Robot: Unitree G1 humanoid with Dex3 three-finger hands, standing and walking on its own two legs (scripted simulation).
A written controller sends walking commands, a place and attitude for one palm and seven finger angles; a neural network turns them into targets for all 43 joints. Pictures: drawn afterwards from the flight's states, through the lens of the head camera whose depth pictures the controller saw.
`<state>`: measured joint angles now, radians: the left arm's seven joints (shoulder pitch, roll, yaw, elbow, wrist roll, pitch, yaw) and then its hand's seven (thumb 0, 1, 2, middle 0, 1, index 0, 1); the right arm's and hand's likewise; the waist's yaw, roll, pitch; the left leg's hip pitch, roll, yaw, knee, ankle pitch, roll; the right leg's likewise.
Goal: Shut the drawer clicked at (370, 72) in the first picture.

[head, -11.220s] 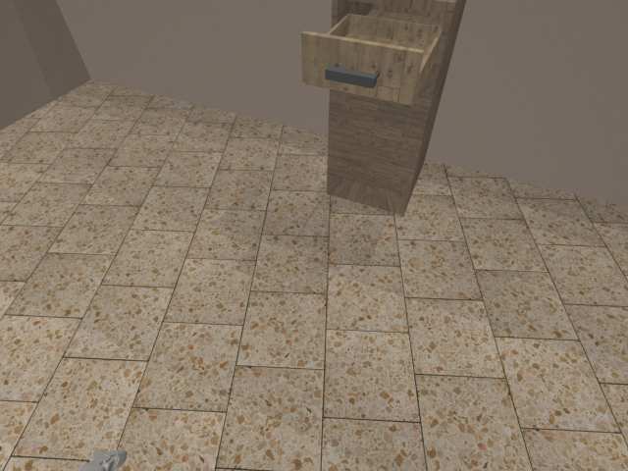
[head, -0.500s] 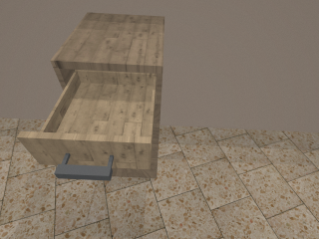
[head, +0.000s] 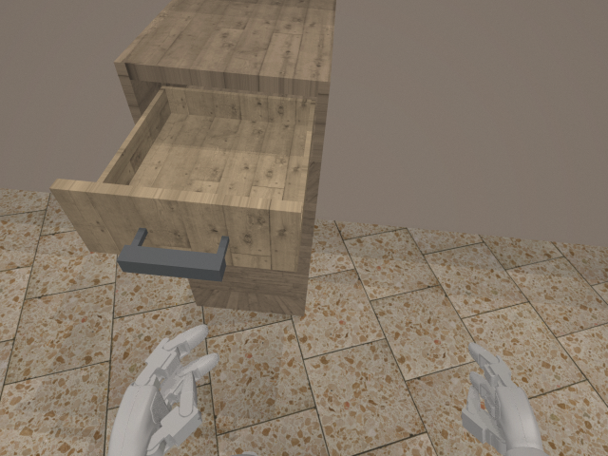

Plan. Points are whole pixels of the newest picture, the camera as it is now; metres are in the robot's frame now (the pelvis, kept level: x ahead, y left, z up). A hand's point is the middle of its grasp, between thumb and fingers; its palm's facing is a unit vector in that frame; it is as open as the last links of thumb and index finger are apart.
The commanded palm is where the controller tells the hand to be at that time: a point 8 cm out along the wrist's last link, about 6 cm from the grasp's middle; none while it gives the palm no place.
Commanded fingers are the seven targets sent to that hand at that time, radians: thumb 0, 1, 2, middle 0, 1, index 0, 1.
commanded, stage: raise the hand and make a fist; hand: left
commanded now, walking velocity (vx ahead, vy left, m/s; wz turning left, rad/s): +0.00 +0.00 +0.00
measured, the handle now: (178, 250) +0.37 +0.21 +0.05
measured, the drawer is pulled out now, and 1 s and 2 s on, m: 0.29 0.29 0.29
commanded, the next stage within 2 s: bring the fist close to the handle in 1.52 s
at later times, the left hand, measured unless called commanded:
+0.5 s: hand (159, 367) +0.20 +0.17 +0.08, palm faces +0.08 -0.99 -0.08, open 3.7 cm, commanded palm +0.15 +0.22 +0.08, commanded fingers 0.00 0.90 0.90 -1.10 -1.27 -1.10 -1.27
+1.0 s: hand (153, 366) +0.18 +0.16 +0.13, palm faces -0.01 -1.00 -0.07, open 3.2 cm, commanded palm +0.14 +0.22 +0.14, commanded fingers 0.00 0.90 0.90 -1.40 -1.60 -1.40 -1.60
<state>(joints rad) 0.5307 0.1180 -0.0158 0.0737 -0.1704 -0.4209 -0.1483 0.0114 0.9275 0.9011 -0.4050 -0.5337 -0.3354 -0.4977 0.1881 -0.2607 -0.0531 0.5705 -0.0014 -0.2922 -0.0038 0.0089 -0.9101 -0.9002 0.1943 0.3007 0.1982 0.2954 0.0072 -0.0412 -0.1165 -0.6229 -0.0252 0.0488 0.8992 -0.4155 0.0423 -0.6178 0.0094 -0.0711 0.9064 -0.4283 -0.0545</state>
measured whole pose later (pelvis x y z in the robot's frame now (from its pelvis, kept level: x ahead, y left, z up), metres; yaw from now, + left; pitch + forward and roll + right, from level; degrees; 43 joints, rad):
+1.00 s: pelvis +0.02 +0.01 +0.02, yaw +1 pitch +3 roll -1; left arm 0.62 0.21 0.04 -0.42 -0.22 -0.15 -0.19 0.01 0.90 0.90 -1.36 -1.56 -1.36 -1.56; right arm 0.21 -0.20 0.06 0.52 0.05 -0.26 -0.03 0.01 -0.90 -0.90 0.20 0.30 0.20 0.30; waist 0.04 0.06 -0.10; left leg -0.45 -0.03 0.02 0.80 -0.41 0.05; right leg -0.42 0.01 -0.10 0.77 -0.41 -0.04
